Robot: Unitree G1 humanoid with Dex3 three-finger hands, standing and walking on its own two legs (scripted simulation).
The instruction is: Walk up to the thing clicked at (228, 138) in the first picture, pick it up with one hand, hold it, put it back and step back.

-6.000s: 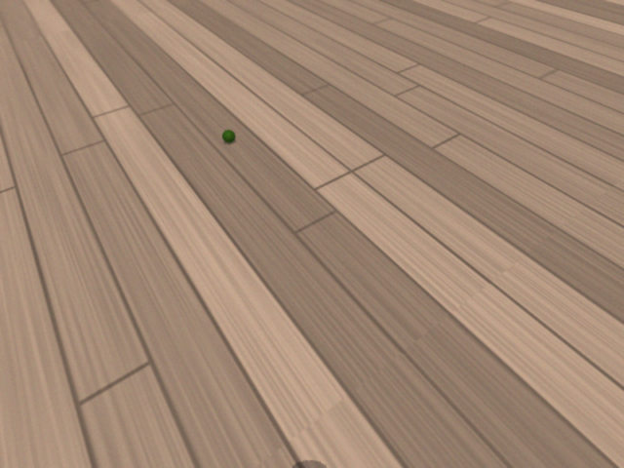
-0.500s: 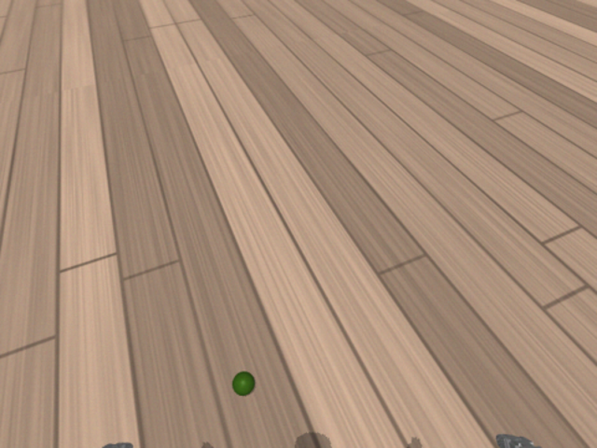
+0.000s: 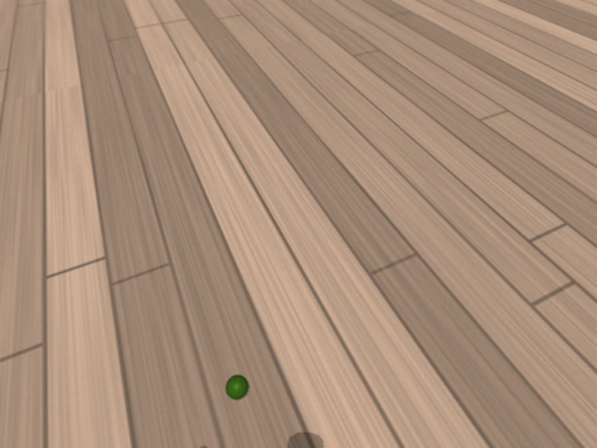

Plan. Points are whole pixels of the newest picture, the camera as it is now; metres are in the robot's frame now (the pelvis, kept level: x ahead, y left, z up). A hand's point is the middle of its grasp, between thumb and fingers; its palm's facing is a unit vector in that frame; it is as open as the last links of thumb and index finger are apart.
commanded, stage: walk up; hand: left
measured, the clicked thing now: (237, 386) +0.40 +0.23 -0.75
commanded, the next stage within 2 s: stand in 0.26 s
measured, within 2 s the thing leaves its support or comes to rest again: neither
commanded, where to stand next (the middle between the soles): +0.02 +0.00 m, yaw -1 degrees
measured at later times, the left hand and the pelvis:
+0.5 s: hand out of the picture +0.08 +0.25 -0.16, palm faces -0.01 -0.94 -0.34, open 7.4 cm; pelvis +0.01 +0.00 +0.00, yaw +0 degrees
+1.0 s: hand out of the picture +0.09 +0.25 -0.15, palm faces -0.01 -0.94 -0.34, open 7.4 cm; pelvis +0.01 -0.01 +0.00, yaw +0 degrees
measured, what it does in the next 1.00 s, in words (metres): stands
